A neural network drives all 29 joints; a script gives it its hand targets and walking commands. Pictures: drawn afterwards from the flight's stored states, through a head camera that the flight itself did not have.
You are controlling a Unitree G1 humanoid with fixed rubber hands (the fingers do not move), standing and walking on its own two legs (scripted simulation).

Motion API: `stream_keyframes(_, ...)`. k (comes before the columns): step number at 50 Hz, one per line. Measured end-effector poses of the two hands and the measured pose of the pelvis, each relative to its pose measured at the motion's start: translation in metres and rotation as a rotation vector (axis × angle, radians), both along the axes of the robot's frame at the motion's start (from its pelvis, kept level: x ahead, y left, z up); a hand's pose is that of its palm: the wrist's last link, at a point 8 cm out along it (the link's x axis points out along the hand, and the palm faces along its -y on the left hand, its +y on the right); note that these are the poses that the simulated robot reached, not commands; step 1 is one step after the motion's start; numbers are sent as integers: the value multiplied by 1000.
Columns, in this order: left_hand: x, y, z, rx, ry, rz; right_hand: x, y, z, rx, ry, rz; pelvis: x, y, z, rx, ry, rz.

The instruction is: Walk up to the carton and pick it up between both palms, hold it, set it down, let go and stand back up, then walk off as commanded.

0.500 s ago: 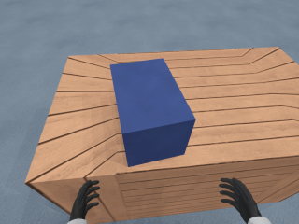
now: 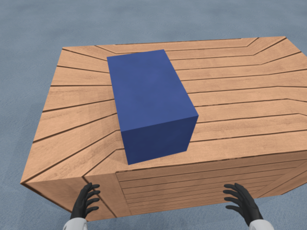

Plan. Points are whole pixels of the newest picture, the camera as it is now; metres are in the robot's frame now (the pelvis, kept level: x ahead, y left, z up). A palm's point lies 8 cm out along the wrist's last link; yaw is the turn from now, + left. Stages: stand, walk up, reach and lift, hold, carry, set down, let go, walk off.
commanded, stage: set down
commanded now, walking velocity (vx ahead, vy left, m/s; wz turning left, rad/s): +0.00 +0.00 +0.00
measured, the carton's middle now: (146, 104) +0.47 +0.06 +0.02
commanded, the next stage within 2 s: let go in 0.60 s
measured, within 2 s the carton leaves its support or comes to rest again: neither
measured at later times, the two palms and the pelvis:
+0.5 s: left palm (75, 215) +0.16 +0.23 -0.08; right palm (244, 222) +0.16 -0.21 -0.09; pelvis +0.02 +0.01 +0.00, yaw +0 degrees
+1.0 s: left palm (73, 219) +0.15 +0.24 -0.09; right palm (242, 222) +0.15 -0.21 -0.09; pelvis +0.01 +0.02 +0.00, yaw +0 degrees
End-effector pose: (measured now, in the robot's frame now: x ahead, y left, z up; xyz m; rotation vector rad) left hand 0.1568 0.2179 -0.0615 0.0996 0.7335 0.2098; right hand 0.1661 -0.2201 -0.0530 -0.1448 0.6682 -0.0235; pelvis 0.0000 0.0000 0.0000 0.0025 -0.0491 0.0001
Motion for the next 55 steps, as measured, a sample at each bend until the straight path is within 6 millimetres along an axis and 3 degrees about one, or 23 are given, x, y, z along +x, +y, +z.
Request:
stream_keyframes(14, -3, 22, -7, 35, 73, -26, -1, 6, -17, -11, 28, -41, 20, 4, 0, -13, -12, 10)
stream_keyframes(24, 3, 18, -14, 15, 117, -70, -10, 7, -32, -14, 63, -60, 21, 11, -1, -15, -17, -7)
stream_keyframes(35, 17, 19, -24, 7, 122, -95, -4, 1, -29, -64, 68, -47, 16, 11, -1, -13, -11, -17)
stream_keyframes(43, 7, 24, -29, 9, 136, -94, -6, 1, -29, -73, 76, -46, 16, 13, -1, -18, -18, -12)
stream_keyframes(55, -6, 27, -28, 22, 148, -97, -12, 16, -38, -34, 81, -45, 10, 18, -3, -17, -37, -9)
